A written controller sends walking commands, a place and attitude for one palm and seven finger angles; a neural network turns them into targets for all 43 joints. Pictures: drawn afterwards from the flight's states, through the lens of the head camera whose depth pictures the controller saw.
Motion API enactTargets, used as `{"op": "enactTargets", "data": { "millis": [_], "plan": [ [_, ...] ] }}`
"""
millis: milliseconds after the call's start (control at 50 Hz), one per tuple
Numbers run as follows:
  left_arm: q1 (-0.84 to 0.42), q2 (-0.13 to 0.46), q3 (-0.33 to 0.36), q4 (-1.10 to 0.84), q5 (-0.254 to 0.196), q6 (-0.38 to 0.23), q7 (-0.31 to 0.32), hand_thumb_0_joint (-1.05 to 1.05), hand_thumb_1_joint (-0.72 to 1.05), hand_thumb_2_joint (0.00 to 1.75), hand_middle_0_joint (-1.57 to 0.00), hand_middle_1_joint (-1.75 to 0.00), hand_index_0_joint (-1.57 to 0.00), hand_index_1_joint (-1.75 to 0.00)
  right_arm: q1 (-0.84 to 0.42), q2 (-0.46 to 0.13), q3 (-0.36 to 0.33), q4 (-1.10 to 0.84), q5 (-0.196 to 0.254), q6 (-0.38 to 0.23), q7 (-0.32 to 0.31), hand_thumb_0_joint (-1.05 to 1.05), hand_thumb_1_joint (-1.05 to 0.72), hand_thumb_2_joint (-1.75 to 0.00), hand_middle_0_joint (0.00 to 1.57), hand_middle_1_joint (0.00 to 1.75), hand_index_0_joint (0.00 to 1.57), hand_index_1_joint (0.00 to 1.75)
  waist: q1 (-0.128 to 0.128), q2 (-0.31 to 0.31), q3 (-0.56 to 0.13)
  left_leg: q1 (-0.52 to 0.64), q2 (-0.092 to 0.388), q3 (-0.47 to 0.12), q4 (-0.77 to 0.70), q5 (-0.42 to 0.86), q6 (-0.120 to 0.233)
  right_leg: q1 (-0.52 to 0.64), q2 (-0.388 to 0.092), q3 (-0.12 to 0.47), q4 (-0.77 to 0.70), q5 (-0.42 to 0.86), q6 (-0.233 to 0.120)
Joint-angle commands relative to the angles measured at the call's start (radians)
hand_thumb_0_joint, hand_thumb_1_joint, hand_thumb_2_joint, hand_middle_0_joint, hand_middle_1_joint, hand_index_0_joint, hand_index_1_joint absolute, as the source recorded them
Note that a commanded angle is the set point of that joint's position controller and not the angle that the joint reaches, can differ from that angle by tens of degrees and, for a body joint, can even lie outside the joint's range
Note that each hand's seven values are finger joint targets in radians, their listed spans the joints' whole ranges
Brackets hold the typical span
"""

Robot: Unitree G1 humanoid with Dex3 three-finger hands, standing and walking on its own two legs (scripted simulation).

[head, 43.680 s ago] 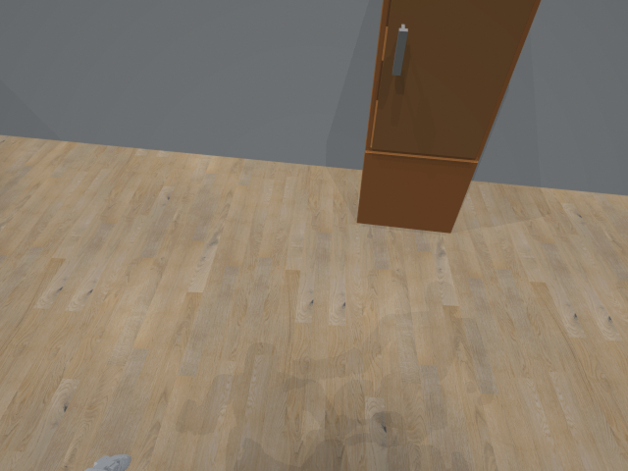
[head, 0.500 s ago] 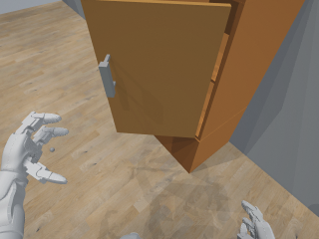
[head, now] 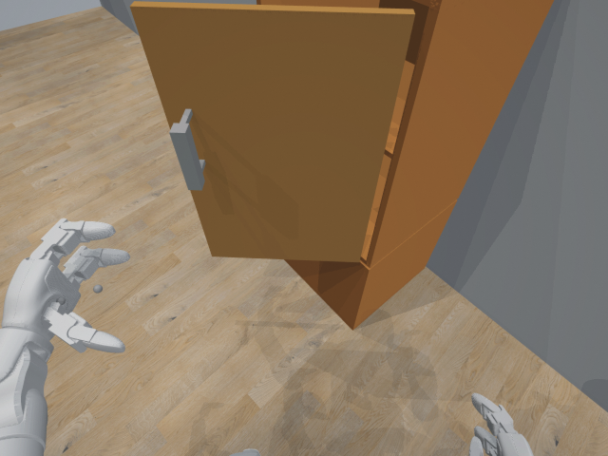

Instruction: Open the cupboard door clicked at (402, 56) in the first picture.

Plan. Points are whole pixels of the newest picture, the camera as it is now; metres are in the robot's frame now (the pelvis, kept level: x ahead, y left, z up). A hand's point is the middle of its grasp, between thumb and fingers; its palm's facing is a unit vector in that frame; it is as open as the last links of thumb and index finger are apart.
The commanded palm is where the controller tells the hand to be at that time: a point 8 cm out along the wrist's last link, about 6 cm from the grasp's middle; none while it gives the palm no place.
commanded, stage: raise the hand with hooked fingers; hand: left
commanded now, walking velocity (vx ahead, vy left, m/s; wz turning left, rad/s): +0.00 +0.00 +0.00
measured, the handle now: (191, 150) +0.58 +0.24 +0.06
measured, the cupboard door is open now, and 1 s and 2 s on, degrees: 47 47 47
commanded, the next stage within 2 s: move the hooked fingers beside the handle in 0.06 s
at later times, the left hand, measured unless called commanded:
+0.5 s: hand (109, 254) +0.33 +0.27 +0.09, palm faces +0.01 -1.00 -0.01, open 14.0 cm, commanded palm +0.31 +0.32 +0.08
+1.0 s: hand (126, 216) +0.40 +0.28 +0.08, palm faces +0.01 -1.00 +0.00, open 14.0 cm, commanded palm +0.38 +0.33 +0.07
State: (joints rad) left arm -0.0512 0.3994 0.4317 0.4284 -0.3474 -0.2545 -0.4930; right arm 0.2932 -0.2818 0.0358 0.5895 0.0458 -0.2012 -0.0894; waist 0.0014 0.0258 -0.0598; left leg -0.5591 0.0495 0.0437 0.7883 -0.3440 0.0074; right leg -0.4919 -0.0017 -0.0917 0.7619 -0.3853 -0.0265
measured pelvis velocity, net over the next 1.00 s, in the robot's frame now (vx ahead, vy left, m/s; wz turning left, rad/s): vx -0.01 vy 0.01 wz -0.01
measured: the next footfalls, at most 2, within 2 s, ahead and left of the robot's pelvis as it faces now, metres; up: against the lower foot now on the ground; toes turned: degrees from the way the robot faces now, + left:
none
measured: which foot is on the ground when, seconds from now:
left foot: down 0.00-1.00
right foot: down 0.00-1.00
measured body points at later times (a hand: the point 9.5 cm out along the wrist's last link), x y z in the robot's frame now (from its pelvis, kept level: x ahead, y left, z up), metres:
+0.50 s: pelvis +0.00 +0.01 +0.00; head +0.04 +0.01 +0.44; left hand +0.33 +0.33 +0.09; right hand +0.14 -0.25 -0.09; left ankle +0.03 +0.11 -0.71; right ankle +0.00 -0.10 -0.71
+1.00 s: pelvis -0.01 +0.01 -0.01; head +0.06 +0.03 +0.43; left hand +0.39 +0.33 +0.09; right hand +0.08 -0.26 -0.11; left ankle +0.03 +0.11 -0.71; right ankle +0.00 -0.10 -0.71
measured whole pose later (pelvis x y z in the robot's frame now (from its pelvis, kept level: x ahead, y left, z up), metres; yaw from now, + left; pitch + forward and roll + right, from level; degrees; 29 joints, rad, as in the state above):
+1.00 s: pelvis -0.01 +0.01 -0.01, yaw -1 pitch +12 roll -2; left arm -0.57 0.53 0.45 0.94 -0.24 -0.30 -0.49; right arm 0.34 -0.29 0.04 0.62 0.03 -0.09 -0.08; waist -0.06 0.01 -0.07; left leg -0.72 0.05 0.04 0.88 -0.36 0.03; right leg -0.65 0.00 -0.09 0.83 -0.39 -0.01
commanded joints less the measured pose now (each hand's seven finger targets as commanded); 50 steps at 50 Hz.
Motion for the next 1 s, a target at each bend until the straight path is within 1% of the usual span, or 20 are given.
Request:
{"op": "enactTargets", "data": {
  "millis": [0,20,60,140,200,260,320,340,440,480,540,580,680,760,820,840,860,900,940,980],
  "plan": [
    [-0.234,0.283,0.097,-0.177,-0.043,-0.057,-0.007,0.00,-0.50,0.30,-0.30,-1.20,-0.30,-1.20,-0.046,-0.141,-0.051,-0.139,0.004,-0.050,-0.015,0.00,-0.90,-0.90,0.20,0.30,0.20,0.30,0.003,0.015,-0.193,0.141,-0.043,-0.048,-0.101,0.151,0.024,0.058,0.021,0.080,-0.129,0.185,0.011],
    [-0.232,0.278,0.094,-0.158,-0.040,-0.050,-0.011,0.00,-0.50,0.30,-0.30,-1.20,-0.30,-1.20,-0.051,-0.140,-0.050,-0.140,0.005,-0.049,-0.015,0.00,-0.90,-0.90,0.20,0.30,0.20,0.30,0.003,0.036,-0.191,0.136,-0.045,-0.044,-0.099,0.145,0.023,0.051,0.018,0.087,-0.131,0.184,0.013],
    [-0.233,0.274,0.087,-0.146,-0.036,-0.039,-0.016,0.00,-0.50,0.30,-0.30,-1.20,-0.30,-1.20,-0.046,-0.142,-0.052,-0.141,0.006,-0.047,-0.016,0.00,-0.90,-0.90,0.20,0.30,0.20,0.30,-0.001,0.014,-0.196,0.130,-0.045,-0.042,-0.098,0.140,0.024,0.047,0.016,0.086,-0.134,0.180,0.017],
    [-0.244,0.266,0.072,-0.155,-0.036,-0.037,-0.027,0.00,-0.50,0.30,-0.30,-1.20,-0.30,-1.20,-0.048,-0.140,-0.050,-0.145,0.006,-0.047,-0.014,0.00,-0.90,-0.90,0.20,0.30,0.20,0.30,-0.001,0.027,-0.205,0.138,-0.045,-0.044,-0.092,0.153,0.024,0.045,0.017,0.086,-0.125,0.195,0.013],
    [-0.393,0.297,0.070,-0.168,-0.026,-0.058,-0.013,0.00,-0.50,0.30,-0.30,-1.20,-0.30,-1.20,-0.039,-0.145,-0.048,-0.130,0.003,-0.044,-0.020,0.00,-0.90,-0.90,0.20,0.30,0.20,0.30,-0.022,0.031,-0.201,0.138,-0.043,-0.053,-0.082,0.146,0.023,0.021,0.024,0.083,-0.113,0.177,0.010],
    [-0.470,0.279,0.048,-0.131,-0.013,-0.072,-0.002,0.00,-0.50,0.30,-0.30,-1.20,-0.30,-1.20,-0.033,-0.140,-0.047,-0.117,0.004,-0.045,-0.025,0.00,-0.90,-0.90,0.20,0.30,0.20,0.30,-0.035,0.060,-0.219,0.160,-0.042,-0.058,-0.086,0.117,0.022,-0.012,0.023,0.075,-0.112,0.144,0.011],
    [-0.479,0.334,0.087,-0.056,-0.001,-0.072,-0.004,0.00,-0.50,0.30,-0.30,-1.20,-0.30,-1.20,-0.017,-0.150,-0.049,-0.101,0.002,-0.036,-0.027,0.00,-0.90,-0.90,0.20,0.30,0.20,0.30,-0.023,0.031,-0.254,0.143,-0.040,-0.062,-0.079,0.139,0.022,0.017,0.021,0.080,-0.099,0.168,0.008],
    [-0.476,0.300,0.055,-0.051,0.005,-0.068,-0.009,0.00,-0.50,0.30,-0.30,-1.20,-0.30,-1.20,-0.019,-0.145,-0.048,-0.107,0.001,-0.034,-0.024,0.00,-0.90,-0.90,0.20,0.30,0.20,0.30,-0.020,0.062,-0.276,0.156,-0.044,-0.058,-0.079,0.160,0.022,0.023,0.019,0.077,-0.091,0.197,0.007],
    [-0.437,0.332,0.088,-0.011,0.006,-0.047,-0.015,0.00,-0.50,0.30,-0.30,-1.20,-0.30,-1.20,-0.003,-0.149,-0.053,-0.120,0.001,-0.014,-0.011,0.00,-0.90,-0.90,0.20,0.30,0.20,0.30,0.001,0.053,-0.311,0.154,-0.041,-0.055,-0.073,0.238,0.019,0.053,0.024,0.064,-0.071,0.288,0.004],
    [-0.463,0.311,0.070,-0.020,0.004,-0.049,-0.009,0.00,-0.50,0.30,-0.30,-1.20,-0.30,-1.20,-0.006,-0.147,-0.054,-0.125,0.003,-0.008,-0.007,0.00,-0.90,-0.90,0.20,0.30,0.20,0.30,-0.008,0.077,-0.289,0.157,-0.041,-0.054,-0.077,0.222,0.018,0.025,0.026,0.059,-0.076,0.268,0.004],
    [-0.462,0.328,0.095,0.039,0.002,-0.047,0.000,0.00,-0.50,0.30,-0.30,-1.20,-0.30,-1.20,0.010,-0.154,-0.055,-0.126,0.001,0.007,-0.003,0.00,-0.90,-0.90,0.20,0.30,0.20,0.30,-0.012,0.010,-0.258,0.121,-0.039,-0.052,-0.079,0.201,0.020,0.018,0.031,0.058,-0.077,0.256,0.007],
    [-0.529,0.337,0.089,0.063,0.013,-0.057,0.006,0.00,-0.50,0.30,-0.30,-1.20,-0.30,-1.20,0.019,-0.158,-0.057,-0.117,0.003,0.017,-0.004,0.00,-0.90,-0.90,0.20,0.30,0.20,0.30,-0.024,0.016,-0.236,0.108,-0.037,-0.057,-0.082,0.176,0.018,-0.007,0.030,0.056,-0.076,0.227,0.007],
    [-0.651,0.360,0.076,0.074,0.039,-0.095,0.004,0.00,-0.50,0.30,-0.30,-1.20,-0.30,-1.20,0.044,-0.161,-0.061,-0.103,-0.003,0.033,-0.006,0.00,-0.90,-0.90,0.20,0.30,0.20,0.30,-0.042,0.071,-0.293,0.139,-0.036,-0.059,-0.066,0.174,0.021,-0.030,0.033,0.065,-0.066,0.208,0.004],
    [-0.775,0.368,0.054,0.131,0.050,-0.118,-0.002,0.00,-0.50,0.30,-0.30,-1.20,-0.30,-1.20,0.063,-0.165,-0.059,-0.077,-0.004,0.044,-0.011,0.00,-0.90,-0.90,0.20,0.30,0.20,0.30,-0.065,0.077,-0.315,0.150,-0.032,-0.069,-0.052,0.158,0.023,-0.064,0.035,0.065,-0.061,0.185,0.003],
    [-0.801,0.414,0.082,0.223,0.059,-0.114,-0.004,0.00,-0.50,0.30,-0.30,-1.20,-0.30,-1.20,0.073,-0.172,-0.056,-0.067,-0.005,0.055,-0.012,0.00,-0.90,-0.90,0.20,0.30,0.20,0.30,-0.061,0.068,-0.310,0.114,-0.031,-0.071,-0.047,0.142,0.023,-0.065,0.034,0.067,-0.057,0.171,0.001],
    [-0.826,0.387,0.053,0.254,0.065,-0.108,-0.005,0.00,-0.50,0.30,-0.30,-1.20,-0.30,-1.20,0.076,-0.169,-0.054,-0.065,-0.006,0.059,-0.010,0.00,-0.90,-0.90,0.20,0.30,0.20,0.30,-0.069,0.065,-0.302,0.106,-0.033,-0.070,-0.046,0.136,0.024,-0.075,0.032,0.064,-0.055,0.168,0.003],
    [-0.854,0.404,0.058,0.278,0.073,-0.108,-0.002,0.00,-0.50,0.30,-0.30,-1.20,-0.30,-1.20,0.084,-0.173,-0.057,-0.058,-0.006,0.063,-0.010,0.00,-0.90,-0.90,0.20,0.30,0.20,0.30,-0.073,0.071,-0.294,0.105,-0.029,-0.076,-0.047,0.126,0.023,-0.098,0.032,0.060,-0.054,0.152,0.003],
    [-0.868,0.419,0.064,0.287,0.082,-0.112,0.000,0.00,-0.50,0.30,-0.30,-1.20,-0.30,-1.20,0.096,-0.176,-0.058,-0.064,-0.010,0.069,-0.005,0.00,-0.90,-0.90,0.20,0.30,0.20,0.30,-0.062,0.096,-0.334,0.120,-0.029,-0.079,-0.036,0.161,0.021,-0.094,0.036,0.058,-0.037,0.175,-0.004],
    [-0.896,0.449,0.078,0.329,0.093,-0.115,0.008,0.00,-0.50,0.30,-0.30,-1.20,-0.30,-1.20,0.106,-0.179,-0.057,-0.062,-0.012,0.080,-0.001,0.00,-0.90,-0.90,0.20,0.30,0.20,0.30,-0.067,0.067,-0.344,0.102,-0.027,-0.078,-0.030,0.166,0.022,-0.093,0.036,0.059,-0.032,0.186,0.002],
    [-0.908,0.440,0.070,0.347,0.101,-0.124,0.012,0.00,-0.50,0.30,-0.30,-1.20,-0.30,-1.20,0.113,-0.178,-0.058,-0.066,-0.012,0.088,0.005,0.00,-0.90,-0.90,0.20,0.30,0.20,0.30,-0.068,0.094,-0.350,0.106,-0.027,-0.076,-0.025,0.172,0.020,-0.108,0.037,0.057,-0.026,0.185,0.001]
  ]
}}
